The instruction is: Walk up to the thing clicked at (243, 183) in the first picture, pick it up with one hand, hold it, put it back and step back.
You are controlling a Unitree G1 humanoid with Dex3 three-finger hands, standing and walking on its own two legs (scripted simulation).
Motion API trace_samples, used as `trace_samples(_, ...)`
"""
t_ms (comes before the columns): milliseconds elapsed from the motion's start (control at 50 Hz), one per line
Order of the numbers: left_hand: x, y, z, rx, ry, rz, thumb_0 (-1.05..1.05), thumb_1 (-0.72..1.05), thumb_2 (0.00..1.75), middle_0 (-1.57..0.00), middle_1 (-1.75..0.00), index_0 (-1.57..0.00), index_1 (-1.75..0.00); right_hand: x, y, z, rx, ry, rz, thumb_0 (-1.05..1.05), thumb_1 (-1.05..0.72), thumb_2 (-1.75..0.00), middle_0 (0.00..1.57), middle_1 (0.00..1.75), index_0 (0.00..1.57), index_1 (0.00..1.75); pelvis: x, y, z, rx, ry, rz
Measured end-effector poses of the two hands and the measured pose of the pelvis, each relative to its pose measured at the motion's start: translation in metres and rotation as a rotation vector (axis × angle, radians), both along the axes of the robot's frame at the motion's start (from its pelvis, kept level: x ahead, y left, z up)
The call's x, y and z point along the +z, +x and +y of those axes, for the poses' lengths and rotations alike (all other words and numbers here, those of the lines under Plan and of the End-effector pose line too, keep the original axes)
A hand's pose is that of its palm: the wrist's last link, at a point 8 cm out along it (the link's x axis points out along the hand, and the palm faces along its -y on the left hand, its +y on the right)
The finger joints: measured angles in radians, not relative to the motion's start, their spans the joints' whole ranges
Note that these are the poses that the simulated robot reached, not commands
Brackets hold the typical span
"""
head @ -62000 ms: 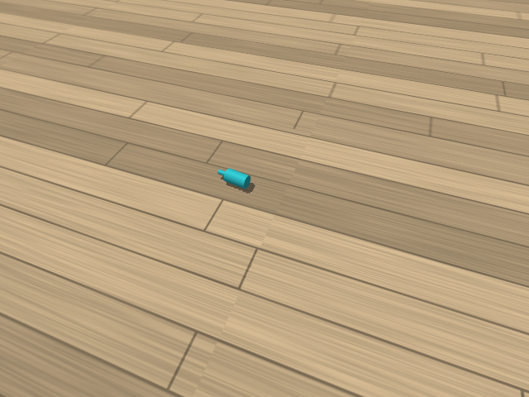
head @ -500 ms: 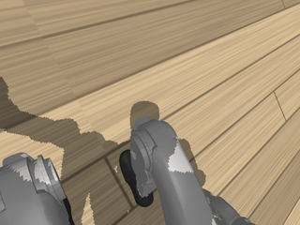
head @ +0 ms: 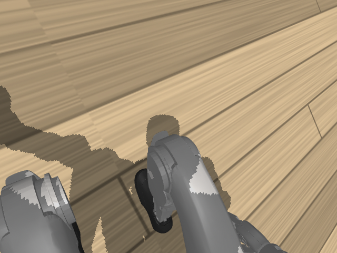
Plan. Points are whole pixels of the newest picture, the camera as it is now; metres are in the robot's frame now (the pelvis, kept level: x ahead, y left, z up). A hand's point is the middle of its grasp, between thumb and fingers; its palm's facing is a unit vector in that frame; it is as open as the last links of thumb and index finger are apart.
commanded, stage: open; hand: left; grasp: from above
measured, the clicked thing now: out of the picture +0.47 +0.37 -0.27
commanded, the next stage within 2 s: withdraw in 0.02 s
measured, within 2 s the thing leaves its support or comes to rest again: neither
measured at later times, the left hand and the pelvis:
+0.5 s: hand out of the picture +0.47 +0.36 -0.16, palm faces -0.30 -0.08 -0.95, open 14.0 cm; pelvis +0.01 +0.00 +0.01, yaw +2 degrees
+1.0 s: hand out of the picture +0.43 +0.35 -0.10, palm faces -0.50 -0.10 -0.86, open 13.9 cm; pelvis -0.01 -0.01 +0.05, yaw +7 degrees
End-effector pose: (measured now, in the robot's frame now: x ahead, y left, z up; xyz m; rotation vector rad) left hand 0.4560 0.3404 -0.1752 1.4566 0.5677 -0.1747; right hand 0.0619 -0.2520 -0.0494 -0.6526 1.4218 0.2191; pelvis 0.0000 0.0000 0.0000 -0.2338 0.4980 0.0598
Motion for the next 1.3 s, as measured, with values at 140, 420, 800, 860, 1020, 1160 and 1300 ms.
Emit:
trace_samples(140,-0.001,0.001,0.0,-0.003,0.004,-0.002,0.0,-0.45,0.96,-0.11,-0.97,-0.12,-0.96,0.0,0.0,0.0,0.001,-0.003,0.0,0.0,-0.89,-0.89,0.21,0.3,0.2,0.3,0.0,0.0,0.0,-0.001,0.0,0.0)
trace_samples(420,0.037,0.012,0.005,0.035,0.042,-0.143,0.0,-0.48,0.97,-0.09,-1.0,-0.1,-0.99,-0.005,0.004,0.001,-0.045,0.04,-0.012,0.0,-0.9,-0.89,0.21,0.3,0.2,0.3,0.003,0.004,-0.001,0.005,0.007,0.043)
trace_samples(800,0.175,-0.009,0.012,0.039,0.041,0.031,0.0,-0.49,1.0,-0.09,-0.99,-0.09,-0.99,0.017,0.042,-0.008,-0.17,0.067,-0.124,0.0,-0.9,-0.9,0.2,0.3,0.2,0.3,0.063,-0.005,-0.006,0.071,0.072,0.096)
trace_samples(860,0.172,-0.012,0.011,0.02,0.028,0.042,0.0,-0.49,1.0,-0.09,-0.99,-0.09,-0.99,0.023,0.037,-0.014,-0.162,0.026,-0.119,0.0,-0.9,-0.89,0.2,0.3,0.2,0.3,0.064,-0.008,-0.007,0.074,0.074,0.093)
trace_samples(1020,0.129,-0.018,0.009,-0.028,0.021,0.057,0.0,-0.48,0.99,-0.09,-0.99,-0.1,-0.99,0.021,0.009,-0.026,-0.151,-0.06,-0.062,0.0,-0.9,-0.89,0.2,0.3,0.2,0.3,0.047,-0.013,-0.008,0.07,0.069,0.079)
trace_samples(1160,0.099,-0.001,0.008,-0.027,0.028,-0.028,0.0,-0.48,0.98,-0.1,-0.99,-0.11,-0.98,0.005,-0.017,-0.022,-0.167,-0.078,-0.01,0.0,-0.9,-0.89,0.2,0.3,0.2,0.3,0.023,-0.012,-0.007,0.06,0.06,0.064)
trace_samples(1300,0.114,0.009,0.011,0.025,0.069,-0.107,0.0,-0.4,0.95,-0.16,-0.91,-0.16,-0.9,-0.009,-0.021,-0.004,-0.237,-0.015,0.004,0.0,-0.9,-0.89,0.2,0.3,0.2,0.3,0.023,-0.006,-0.005,0.056,0.061,0.097)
